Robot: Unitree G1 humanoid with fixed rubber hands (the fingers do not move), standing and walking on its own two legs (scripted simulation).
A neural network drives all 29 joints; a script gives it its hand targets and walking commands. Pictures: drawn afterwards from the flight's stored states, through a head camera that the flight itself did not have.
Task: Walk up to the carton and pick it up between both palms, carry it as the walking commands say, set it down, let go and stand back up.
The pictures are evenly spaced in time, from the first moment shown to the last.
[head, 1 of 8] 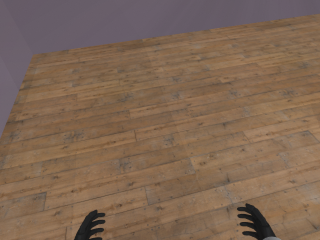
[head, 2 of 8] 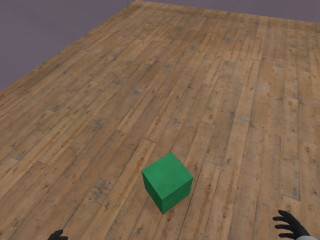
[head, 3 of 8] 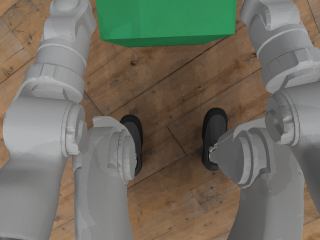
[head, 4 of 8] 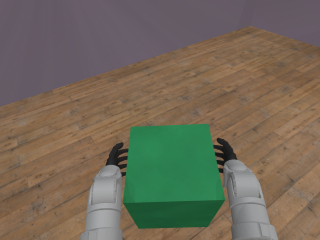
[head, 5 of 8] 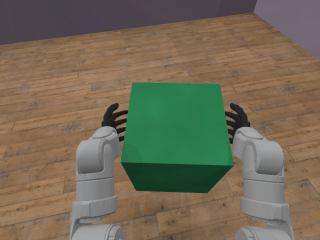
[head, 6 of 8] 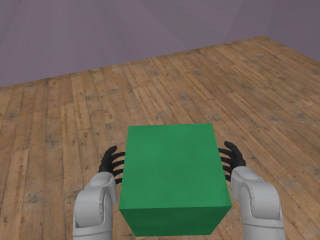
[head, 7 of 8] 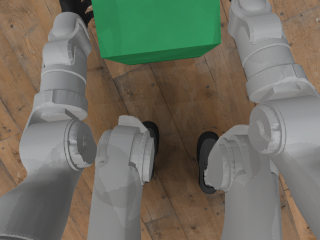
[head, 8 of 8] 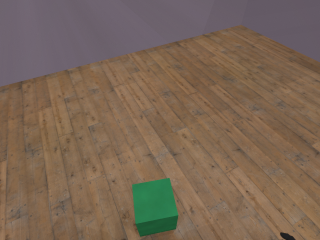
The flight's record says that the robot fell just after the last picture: no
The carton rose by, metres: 0.70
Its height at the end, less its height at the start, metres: +0.00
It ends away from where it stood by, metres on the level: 1.00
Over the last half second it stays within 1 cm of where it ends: yes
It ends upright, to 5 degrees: yes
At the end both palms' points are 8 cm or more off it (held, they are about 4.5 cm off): yes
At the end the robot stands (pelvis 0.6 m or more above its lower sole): yes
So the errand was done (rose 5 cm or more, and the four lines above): yes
